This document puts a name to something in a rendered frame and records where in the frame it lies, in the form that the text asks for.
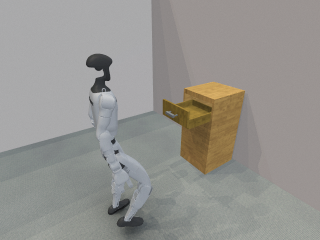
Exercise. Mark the right robot thigh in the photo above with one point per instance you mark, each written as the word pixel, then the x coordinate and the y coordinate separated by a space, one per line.
pixel 134 169

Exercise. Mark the humanoid robot head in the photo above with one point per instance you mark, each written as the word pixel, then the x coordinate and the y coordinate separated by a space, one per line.
pixel 100 62

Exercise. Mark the robot left upper arm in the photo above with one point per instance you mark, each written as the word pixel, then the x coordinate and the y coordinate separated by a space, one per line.
pixel 90 114

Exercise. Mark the robot left forearm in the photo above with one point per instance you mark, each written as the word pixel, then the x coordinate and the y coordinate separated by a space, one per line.
pixel 92 122

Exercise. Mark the robot right forearm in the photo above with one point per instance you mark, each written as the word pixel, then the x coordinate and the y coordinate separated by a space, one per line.
pixel 106 147

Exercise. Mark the handle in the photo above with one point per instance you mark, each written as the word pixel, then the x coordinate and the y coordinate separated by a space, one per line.
pixel 170 114

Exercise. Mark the right robot hand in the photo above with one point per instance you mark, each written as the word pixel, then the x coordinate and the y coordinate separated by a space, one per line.
pixel 120 178

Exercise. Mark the robot right upper arm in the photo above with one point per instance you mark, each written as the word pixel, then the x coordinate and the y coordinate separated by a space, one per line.
pixel 106 106

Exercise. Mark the cabinet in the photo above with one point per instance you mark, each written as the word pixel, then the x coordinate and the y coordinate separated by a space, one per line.
pixel 211 144

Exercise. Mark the drawer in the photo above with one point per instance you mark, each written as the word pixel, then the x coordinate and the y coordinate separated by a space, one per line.
pixel 190 113

